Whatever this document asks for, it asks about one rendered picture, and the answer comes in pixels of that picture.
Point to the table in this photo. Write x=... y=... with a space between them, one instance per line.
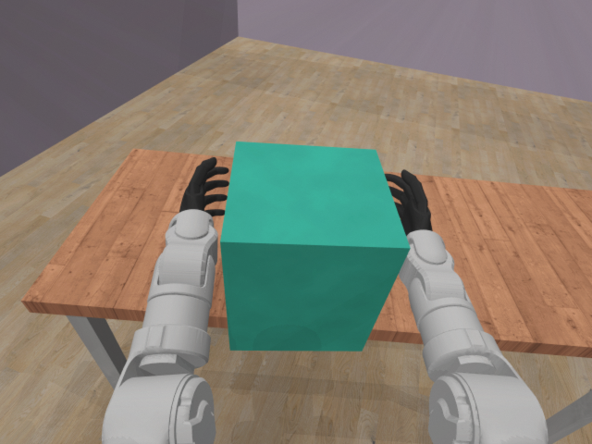
x=523 y=253

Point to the right robot forearm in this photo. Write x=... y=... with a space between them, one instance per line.
x=453 y=337

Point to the carton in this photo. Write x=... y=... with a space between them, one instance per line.
x=311 y=246

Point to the left robot forearm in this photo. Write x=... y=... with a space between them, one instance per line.
x=173 y=339

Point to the right robot hand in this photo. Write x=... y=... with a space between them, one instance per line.
x=413 y=210

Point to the robot right upper arm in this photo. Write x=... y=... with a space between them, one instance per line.
x=484 y=409

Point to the robot left upper arm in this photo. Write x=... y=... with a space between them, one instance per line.
x=170 y=409

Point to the left robot hand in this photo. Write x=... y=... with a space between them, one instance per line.
x=194 y=196

